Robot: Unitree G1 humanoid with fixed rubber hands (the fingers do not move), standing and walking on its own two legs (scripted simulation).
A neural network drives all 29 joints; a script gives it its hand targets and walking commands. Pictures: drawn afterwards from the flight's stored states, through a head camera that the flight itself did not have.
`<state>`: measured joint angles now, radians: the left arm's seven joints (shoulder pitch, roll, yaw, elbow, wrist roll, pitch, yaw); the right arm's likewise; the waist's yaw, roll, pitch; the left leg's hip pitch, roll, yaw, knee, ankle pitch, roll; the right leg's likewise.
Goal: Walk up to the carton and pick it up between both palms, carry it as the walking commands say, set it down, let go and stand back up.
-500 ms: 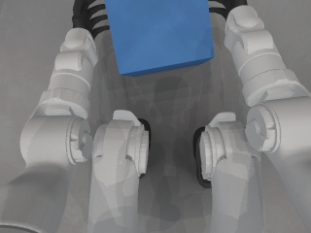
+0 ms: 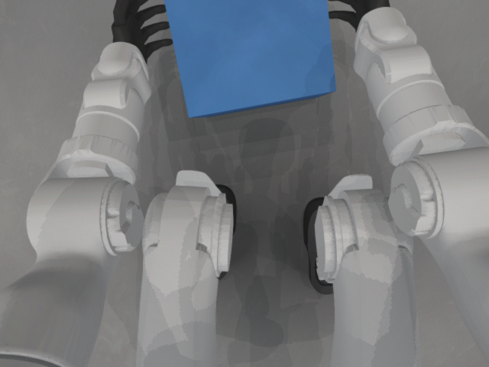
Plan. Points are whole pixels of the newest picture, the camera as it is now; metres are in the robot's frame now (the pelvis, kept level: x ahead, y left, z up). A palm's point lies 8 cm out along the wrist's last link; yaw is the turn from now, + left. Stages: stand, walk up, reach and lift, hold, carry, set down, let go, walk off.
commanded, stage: set down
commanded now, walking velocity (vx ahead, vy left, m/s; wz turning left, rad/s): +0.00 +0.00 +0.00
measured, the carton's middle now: (246, 11) +0.56 +0.06 -0.27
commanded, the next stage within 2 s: none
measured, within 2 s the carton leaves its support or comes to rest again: neither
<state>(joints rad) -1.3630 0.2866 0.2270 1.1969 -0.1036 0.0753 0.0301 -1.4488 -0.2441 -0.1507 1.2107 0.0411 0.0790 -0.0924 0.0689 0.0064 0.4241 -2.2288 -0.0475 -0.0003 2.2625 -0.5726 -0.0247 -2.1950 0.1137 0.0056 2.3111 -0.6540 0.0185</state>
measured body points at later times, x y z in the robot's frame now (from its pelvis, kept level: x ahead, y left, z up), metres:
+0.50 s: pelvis +0.00 +0.01 +0.01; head +0.37 +0.01 +0.26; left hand +0.51 +0.21 -0.19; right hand +0.54 -0.14 -0.19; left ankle +0.12 +0.12 -0.32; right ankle +0.10 -0.11 -0.32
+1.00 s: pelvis -0.01 +0.01 +0.01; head +0.35 +0.02 +0.25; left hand +0.51 +0.24 -0.16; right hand +0.55 -0.15 -0.16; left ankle +0.12 +0.12 -0.32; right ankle +0.10 -0.11 -0.32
